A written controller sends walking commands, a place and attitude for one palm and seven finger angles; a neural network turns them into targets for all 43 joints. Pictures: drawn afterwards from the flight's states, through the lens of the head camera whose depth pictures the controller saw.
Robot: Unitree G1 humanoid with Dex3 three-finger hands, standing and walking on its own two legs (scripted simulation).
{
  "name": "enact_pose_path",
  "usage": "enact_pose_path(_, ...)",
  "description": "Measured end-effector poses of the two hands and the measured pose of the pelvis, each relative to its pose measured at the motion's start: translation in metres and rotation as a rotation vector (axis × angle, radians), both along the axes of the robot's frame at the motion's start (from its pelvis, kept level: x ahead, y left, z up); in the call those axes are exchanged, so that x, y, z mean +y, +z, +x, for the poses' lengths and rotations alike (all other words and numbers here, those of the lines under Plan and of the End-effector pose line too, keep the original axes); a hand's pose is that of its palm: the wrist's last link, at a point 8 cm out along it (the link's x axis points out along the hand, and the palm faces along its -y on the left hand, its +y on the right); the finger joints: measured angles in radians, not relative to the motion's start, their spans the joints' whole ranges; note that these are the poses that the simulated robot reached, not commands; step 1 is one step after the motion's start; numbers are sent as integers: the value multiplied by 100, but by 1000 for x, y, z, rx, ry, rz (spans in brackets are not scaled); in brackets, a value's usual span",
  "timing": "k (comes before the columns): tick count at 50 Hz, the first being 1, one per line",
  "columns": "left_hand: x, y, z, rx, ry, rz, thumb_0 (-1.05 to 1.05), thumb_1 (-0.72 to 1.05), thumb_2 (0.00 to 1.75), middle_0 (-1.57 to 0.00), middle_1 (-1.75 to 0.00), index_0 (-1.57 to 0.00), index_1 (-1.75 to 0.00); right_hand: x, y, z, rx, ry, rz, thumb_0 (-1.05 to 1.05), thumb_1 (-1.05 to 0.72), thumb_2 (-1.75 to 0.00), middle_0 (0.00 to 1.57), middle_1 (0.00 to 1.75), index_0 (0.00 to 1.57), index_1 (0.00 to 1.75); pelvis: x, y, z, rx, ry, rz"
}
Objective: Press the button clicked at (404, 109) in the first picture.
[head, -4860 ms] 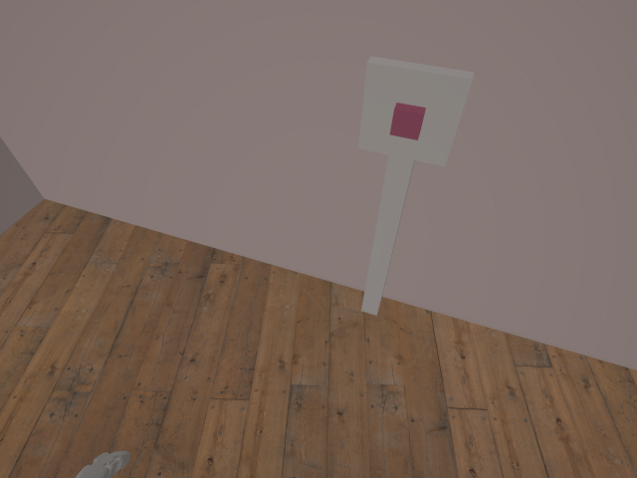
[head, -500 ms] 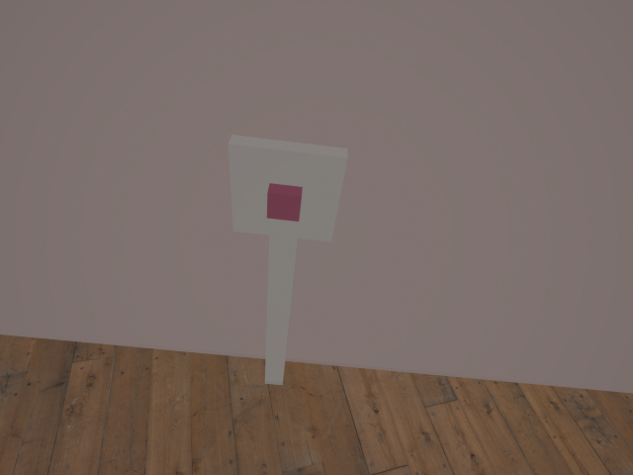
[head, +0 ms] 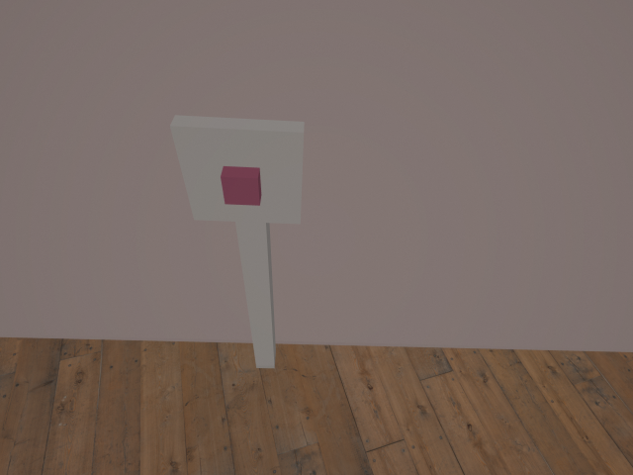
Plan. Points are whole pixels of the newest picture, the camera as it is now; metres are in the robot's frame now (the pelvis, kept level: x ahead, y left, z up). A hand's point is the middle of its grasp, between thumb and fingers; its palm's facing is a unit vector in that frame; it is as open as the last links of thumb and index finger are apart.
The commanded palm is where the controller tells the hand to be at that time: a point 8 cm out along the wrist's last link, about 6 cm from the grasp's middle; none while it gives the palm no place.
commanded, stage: look again from close up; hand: left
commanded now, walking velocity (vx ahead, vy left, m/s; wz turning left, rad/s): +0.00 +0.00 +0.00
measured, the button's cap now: (242, 184) +0.53 +0.14 +0.06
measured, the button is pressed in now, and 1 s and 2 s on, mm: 0 0 0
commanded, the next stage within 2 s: shuffle to correct the standing spot in 0.28 s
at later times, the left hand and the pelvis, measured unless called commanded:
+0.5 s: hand out of the picture -0.03 +0.20 -0.16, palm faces +0.02 -0.97 -0.22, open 7.4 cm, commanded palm none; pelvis -0.02 +0.01 +0.01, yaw -1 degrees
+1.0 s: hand out of the picture -0.05 +0.13 -0.17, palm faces +0.08 -0.99 -0.10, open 7.4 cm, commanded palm none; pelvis +0.02 +0.00 +0.01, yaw +0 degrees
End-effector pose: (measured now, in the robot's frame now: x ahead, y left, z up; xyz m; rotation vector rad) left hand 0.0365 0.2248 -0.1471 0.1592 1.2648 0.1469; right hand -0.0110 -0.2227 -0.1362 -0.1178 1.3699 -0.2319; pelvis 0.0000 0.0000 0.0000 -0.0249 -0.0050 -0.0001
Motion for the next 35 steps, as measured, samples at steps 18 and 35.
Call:
enact_pose_path(18,20,19,-35,8,14,24,1,91,89,-21,-30,-20,-30,-6,18,59,-175,103,-20,0,-91,-90,20,30,20,30,9,13,-15,-42,-9,14)
enact_pose_path(35,-2,12,-111,247,26,-38,1,91,89,-20,-30,-20,-30,6,1,-51,91,-24,23,0,-90,-90,20,30,20,30,7,9,-16,-24,-35,29)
